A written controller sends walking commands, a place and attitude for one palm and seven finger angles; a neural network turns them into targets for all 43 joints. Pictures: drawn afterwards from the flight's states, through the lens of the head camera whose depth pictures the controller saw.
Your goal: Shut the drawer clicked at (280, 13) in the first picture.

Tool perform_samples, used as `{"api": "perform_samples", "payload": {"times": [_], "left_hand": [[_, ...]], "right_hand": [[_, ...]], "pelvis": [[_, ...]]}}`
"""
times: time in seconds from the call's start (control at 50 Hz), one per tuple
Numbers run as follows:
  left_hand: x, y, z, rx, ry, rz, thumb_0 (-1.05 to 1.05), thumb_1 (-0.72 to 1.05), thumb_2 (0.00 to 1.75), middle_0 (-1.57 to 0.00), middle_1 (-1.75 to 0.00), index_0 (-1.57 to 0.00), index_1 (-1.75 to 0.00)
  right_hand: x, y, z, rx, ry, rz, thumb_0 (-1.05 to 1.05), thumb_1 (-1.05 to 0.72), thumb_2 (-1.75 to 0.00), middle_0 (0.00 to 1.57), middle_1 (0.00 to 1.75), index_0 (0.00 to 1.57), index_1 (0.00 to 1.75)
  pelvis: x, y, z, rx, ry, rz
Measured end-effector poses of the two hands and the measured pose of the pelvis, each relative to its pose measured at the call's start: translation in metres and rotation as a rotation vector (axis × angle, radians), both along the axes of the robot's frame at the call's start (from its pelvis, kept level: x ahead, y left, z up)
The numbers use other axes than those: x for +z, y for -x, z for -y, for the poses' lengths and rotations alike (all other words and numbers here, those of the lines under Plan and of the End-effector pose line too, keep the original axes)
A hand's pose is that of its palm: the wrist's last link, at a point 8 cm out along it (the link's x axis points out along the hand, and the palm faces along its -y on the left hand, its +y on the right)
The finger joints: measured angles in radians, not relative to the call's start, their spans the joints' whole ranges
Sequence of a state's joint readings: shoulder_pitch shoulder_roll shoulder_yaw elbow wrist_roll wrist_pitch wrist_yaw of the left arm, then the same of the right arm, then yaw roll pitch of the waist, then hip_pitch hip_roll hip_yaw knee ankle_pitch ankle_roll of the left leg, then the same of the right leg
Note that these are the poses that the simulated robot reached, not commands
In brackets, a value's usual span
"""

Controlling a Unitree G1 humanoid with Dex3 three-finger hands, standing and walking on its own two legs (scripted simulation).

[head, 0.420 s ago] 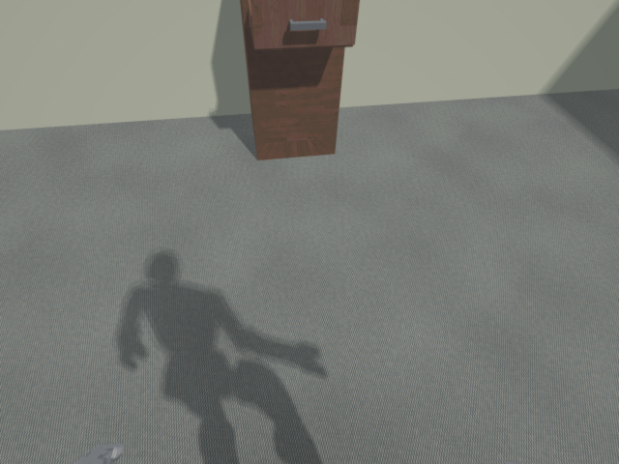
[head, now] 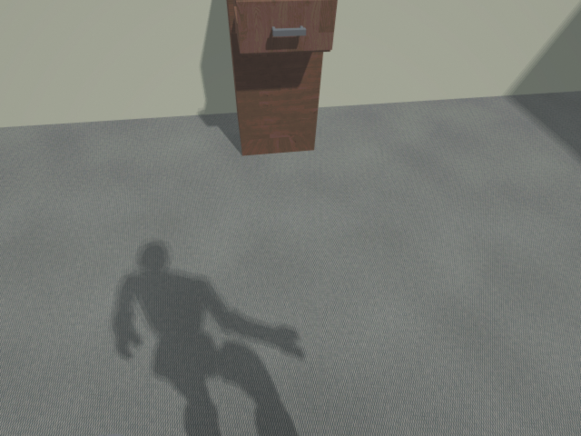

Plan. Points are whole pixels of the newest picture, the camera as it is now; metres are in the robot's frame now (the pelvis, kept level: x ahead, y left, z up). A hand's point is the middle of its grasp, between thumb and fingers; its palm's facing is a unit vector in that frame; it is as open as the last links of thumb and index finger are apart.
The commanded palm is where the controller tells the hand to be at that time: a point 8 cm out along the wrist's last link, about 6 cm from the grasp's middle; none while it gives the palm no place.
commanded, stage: stand and wait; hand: left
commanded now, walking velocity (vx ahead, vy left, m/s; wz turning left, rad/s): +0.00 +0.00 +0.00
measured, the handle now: (288, 30) +1.46 +0.10 -0.02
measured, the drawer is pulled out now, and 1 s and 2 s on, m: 0.22 0.22 0.22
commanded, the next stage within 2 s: look at it before walking up in 0.68 s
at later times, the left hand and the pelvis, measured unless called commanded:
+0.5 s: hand out of the picture +0.06 +0.24 -0.15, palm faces -0.04 -0.94 -0.33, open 7.4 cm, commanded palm none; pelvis -0.02 -0.01 +0.00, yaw -1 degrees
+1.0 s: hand out of the picture +0.05 +0.24 -0.16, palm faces -0.05 -0.94 -0.32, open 7.4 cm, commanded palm none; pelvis -0.02 -0.01 +0.00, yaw -1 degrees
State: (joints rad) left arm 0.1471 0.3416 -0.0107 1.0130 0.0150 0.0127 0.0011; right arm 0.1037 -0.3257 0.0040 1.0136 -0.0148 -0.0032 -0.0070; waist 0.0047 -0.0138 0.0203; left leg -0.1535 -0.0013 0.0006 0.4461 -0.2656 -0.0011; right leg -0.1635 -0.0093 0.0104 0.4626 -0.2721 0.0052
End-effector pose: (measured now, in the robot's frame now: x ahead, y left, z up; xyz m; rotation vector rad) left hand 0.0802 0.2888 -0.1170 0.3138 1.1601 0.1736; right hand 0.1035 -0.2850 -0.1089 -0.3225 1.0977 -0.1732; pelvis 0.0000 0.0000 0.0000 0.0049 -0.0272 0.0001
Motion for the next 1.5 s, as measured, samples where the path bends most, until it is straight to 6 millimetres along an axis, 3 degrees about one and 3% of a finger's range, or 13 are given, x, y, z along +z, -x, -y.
{"api": "perform_samples", "payload": {"times": [0.24,0.48,0.92,1.5], "left_hand": [[0.0,0.029,0.0,0.013,-0.013,-0.061,0.0,0.91,0.9,-0.21,-0.3,-0.2,-0.3],[0.001,0.03,0.007,0.0,-0.005,-0.046,0.0,0.91,0.9,-0.21,-0.3,-0.2,-0.3],[-0.003,0.036,0.007,-0.002,0.006,-0.073,0.0,0.91,0.9,-0.21,-0.3,-0.2,-0.3],[-0.003,0.022,0.005,0.004,0.003,-0.065,0.0,0.91,0.9,-0.21,-0.3,-0.2,-0.3]], "right_hand": [[-0.007,0.047,0.013,-0.043,0.002,-0.099,0.01,-0.9,-0.9,0.21,0.3,0.2,0.3],[-0.008,0.065,0.015,-0.058,-0.006,-0.113,0.01,-0.91,-0.9,0.21,0.3,0.2,0.3],[-0.007,0.072,0.012,-0.066,-0.005,-0.135,0.01,-0.91,-0.9,0.21,0.3,0.2,0.3],[-0.005,0.045,0.006,-0.059,-0.006,-0.099,0.01,-0.91,-0.9,0.21,0.3,0.2,0.3]], "pelvis": [[0.002,0.012,0.006,-0.003,0.001,0.009],[0.004,0.021,0.009,-0.009,0.001,0.01],[0.005,0.023,0.006,-0.012,0.003,-0.001],[0.005,0.009,0.004,-0.022,0.003,-0.002]]}}
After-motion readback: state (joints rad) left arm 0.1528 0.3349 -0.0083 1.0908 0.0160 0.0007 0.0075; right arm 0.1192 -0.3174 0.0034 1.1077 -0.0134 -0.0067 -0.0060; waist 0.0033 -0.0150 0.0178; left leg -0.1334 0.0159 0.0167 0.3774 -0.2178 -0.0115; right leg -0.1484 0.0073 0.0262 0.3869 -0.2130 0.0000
